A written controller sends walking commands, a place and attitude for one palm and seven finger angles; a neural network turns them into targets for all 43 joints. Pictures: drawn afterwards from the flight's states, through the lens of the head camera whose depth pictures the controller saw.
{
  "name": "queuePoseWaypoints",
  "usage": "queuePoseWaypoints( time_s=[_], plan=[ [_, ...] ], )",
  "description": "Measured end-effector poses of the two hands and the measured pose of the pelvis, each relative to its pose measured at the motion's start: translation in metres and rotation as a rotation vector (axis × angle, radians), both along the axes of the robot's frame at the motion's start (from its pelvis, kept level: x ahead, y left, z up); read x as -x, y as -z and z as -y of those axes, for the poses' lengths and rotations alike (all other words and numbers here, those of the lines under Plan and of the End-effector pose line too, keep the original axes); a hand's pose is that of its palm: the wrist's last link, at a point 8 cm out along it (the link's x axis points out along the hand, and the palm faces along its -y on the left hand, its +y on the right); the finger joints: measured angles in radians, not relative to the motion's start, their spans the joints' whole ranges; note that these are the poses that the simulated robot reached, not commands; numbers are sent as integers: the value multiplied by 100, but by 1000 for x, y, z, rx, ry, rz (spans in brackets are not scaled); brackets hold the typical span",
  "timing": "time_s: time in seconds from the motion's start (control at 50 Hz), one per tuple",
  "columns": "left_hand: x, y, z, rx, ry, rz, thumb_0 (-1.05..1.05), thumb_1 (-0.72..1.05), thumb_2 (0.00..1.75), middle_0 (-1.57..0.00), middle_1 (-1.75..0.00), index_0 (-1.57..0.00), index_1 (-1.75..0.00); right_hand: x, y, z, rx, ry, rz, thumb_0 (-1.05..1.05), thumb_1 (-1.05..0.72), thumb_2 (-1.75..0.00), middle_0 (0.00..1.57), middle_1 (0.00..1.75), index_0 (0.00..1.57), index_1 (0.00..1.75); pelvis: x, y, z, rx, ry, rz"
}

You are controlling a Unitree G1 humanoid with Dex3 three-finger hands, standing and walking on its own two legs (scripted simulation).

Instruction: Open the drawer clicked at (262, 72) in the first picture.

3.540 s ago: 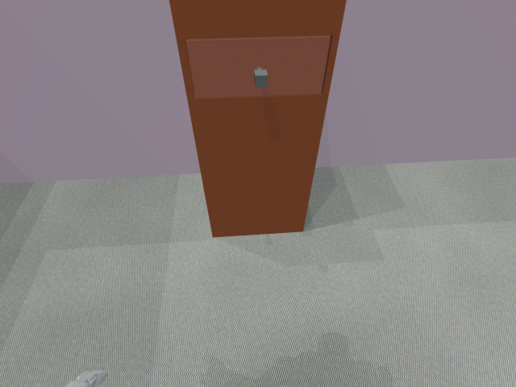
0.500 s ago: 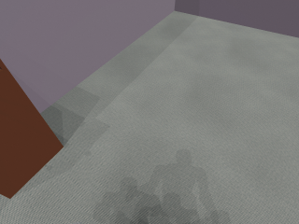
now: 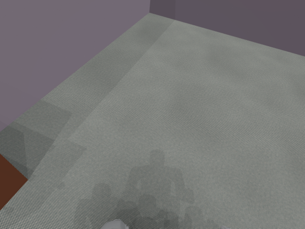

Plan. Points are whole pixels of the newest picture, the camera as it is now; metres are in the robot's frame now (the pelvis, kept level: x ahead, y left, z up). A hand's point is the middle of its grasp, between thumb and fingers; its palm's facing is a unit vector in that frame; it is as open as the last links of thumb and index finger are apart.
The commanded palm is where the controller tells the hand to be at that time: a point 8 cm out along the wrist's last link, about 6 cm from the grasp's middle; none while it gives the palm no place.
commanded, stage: walk to a spot facing it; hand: left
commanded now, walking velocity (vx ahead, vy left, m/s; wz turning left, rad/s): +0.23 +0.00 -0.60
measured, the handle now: out of the picture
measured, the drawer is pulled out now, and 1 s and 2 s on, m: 0.00 0.00 0.00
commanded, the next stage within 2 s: turn to face it in 0.44 s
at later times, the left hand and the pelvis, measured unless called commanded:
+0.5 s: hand (112, 188) +0.26 +0.14 -0.15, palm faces -0.27 -0.95 -0.18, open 7.4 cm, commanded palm none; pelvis +0.11 +0.00 +0.01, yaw -16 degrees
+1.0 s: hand (104, 187) +0.27 +0.17 -0.17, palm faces -0.10 -0.98 -0.15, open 7.3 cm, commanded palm none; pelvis +0.15 +0.01 +0.01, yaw -9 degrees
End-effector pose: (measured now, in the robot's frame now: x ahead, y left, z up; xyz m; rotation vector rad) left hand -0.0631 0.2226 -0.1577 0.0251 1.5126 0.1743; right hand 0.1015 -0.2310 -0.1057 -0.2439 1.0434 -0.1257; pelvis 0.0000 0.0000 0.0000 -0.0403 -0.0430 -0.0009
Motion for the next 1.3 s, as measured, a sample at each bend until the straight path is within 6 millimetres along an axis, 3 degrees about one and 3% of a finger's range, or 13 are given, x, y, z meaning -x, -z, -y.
queuePoseWaypoints(
  time_s=[0.06, 0.14, 0.26, 0.34, 0.44, 0.58, 0.68, 0.78, 0.86, 0.96, 1.16, 1.3],
  plan=[
    [-51, -12, -23, -20, 47, 66, 1, 91, 90, -20, -30, -20, -30, 10, -5, -13, -13, 70, -33, 0, -91, -90, 20, 30, 20, 30, -17, -12, -10, -4, 30, 6],
    [-121, -29, -42, -49, 93, 179, 1, 91, 90, -20, -30, -20, -30, 26, -10, -13, 2, 162, -90, -1, -94, -90, 20, 30, 21, 30, -38, -22, -22, -12, 68, -1],
    [-205, -42, -45, -63, 168, 267, 0, 91, 90, -20, -30, -20, -30, 51, -1, -25, -34, 269, -203, 0, -93, -90, 20, 30, 20, 30, -68, -25, -27, -32, 132, -12],
    [-248, -43, -31, -53, 235, 276, 0, 91, 90, -20, -30, -20, -30, 63, 6, -36, -78, 337, -261, 0, -92, -90, 20, 30, 20, 30, -85, -24, -24, -42, 174, -17],
    [-298, -42, 3, -35, 343, 282, 0, 91, 90, -20, -30, -20, -30, 74, 17, -41, -135, 425, -322, 1, -91, -90, 20, 30, 20, 30, -104, -19, -12, -52, 240, -27],
    [-362, -36, 62, -34, 478, 374, 1, 91, 90, -20, -30, -20, -30, 79, 43, -18, -188, 518, -381, 1, -90, -90, 20, 30, 20, 30, -125, -1, 19, -49, 318, -47],
    [-368, -45, 75, -40, 464, 395, 0, 91, 90, -20, -30, -20, -30, 47, 33, 11, -141, 500, -332, 1, -90, -90, 20, 30, 20, 30, -136, -11, 27, -42, 315, -34],
    [-369, -47, 71, -32, 430, 401, -1, 92, 90, -21, -30, -21, -30, 4, 21, 24, -107, 457, -238, 1, -91, -90, 19, 30, 20, 30, -147, -16, 27, -30, 277, -33],
    [-362, -37, 55, -13, 362, 401, 0, 91, 90, -21, -30, -21, -30, -26, 15, 22, -77, 386, -216, 1, -91, -90, 19, 30, 20, 30, -152, -14, 18, -14, 227, -25],
    [-340, -14, 17, -7, 256, 343, 0, 91, 90, -21, -30, -21, -30, -58, 10, 12, -23, 295, -187, 1, -91, -90, 20, 30, 20, 30, -156, -4, -1, -10, 168, -24],
    [-288, -35, -48, -97, 167, 213, 1, 91, 90, -20, -30, -20, -30, -69, -10, -7, -1, 202, -211, 1, -90, -90, 20, 30, 20, 30, -147, -25, -21, 10, 85, -76],
    [-274, -44, -58, -141, 103, 244, 1, 91, 90, -20, -30, -20, -30, -68, -9, -1, -2, 152, -221, 1, -90, -90, 20, 30, 21, 30, -138, -26, -15, 8, 7, -75]
  ],
)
